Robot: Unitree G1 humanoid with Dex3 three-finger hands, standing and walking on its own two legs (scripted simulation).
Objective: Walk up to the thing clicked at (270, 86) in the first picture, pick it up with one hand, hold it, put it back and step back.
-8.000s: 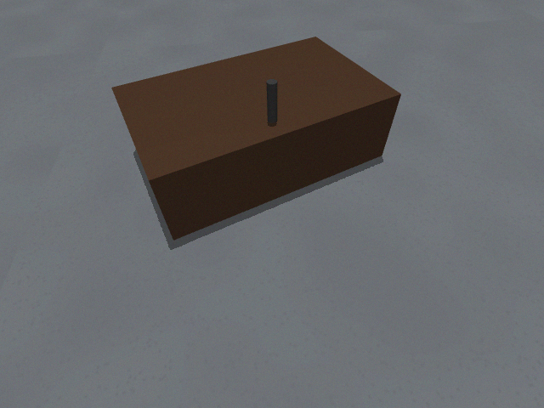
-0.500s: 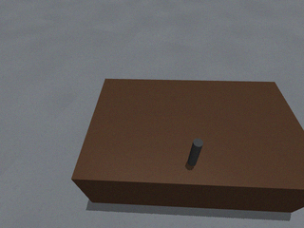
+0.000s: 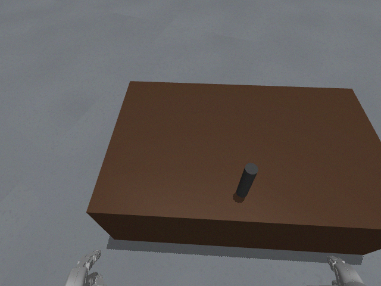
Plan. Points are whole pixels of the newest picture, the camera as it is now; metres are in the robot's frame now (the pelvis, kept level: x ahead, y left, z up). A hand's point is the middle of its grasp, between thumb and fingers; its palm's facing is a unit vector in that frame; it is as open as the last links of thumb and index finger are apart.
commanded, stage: go down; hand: right
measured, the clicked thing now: (246, 181) +0.48 -0.17 -0.28
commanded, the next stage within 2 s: none
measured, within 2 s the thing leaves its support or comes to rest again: neither
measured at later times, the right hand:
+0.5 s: hand (319, 279) +0.16 -0.27 -0.13, palm faces +0.03 +0.95 -0.31, open 17.6 cm
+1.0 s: hand out of the picture +0.14 -0.27 -0.13, palm faces +0.05 +0.95 -0.32, open 17.6 cm
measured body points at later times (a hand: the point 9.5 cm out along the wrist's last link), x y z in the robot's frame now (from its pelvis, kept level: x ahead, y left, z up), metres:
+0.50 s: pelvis +0.02 +0.00 -0.03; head +0.06 -0.01 +0.42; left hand +0.17 +0.25 -0.11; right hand +0.16 -0.32 -0.11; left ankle -0.03 +0.15 -0.73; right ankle +0.03 -0.14 -0.73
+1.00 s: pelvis +0.00 -0.01 -0.04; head +0.03 -0.02 +0.41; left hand +0.16 +0.24 -0.11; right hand +0.14 -0.32 -0.10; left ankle -0.03 +0.15 -0.73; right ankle +0.03 -0.14 -0.73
